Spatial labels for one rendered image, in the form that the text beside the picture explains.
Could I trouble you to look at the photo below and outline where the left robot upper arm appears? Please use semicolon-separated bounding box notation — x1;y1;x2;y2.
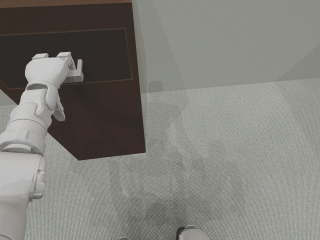
0;151;48;240

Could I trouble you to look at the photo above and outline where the robot left forearm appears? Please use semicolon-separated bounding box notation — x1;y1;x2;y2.
0;80;59;157

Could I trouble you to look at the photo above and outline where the cabinet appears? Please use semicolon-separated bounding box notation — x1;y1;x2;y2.
0;0;146;161

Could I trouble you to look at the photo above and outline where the robot right thigh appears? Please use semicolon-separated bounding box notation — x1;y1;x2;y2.
179;229;210;240

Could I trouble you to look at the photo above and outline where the robot right shin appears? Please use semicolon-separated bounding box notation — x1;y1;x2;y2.
182;225;196;232

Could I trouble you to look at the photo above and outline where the robot left hand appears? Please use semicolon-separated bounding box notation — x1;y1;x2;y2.
25;52;76;122

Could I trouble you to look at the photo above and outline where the drawer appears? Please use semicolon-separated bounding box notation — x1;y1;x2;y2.
0;27;131;89

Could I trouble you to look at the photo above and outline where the handle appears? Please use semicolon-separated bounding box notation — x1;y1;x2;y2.
62;59;84;84

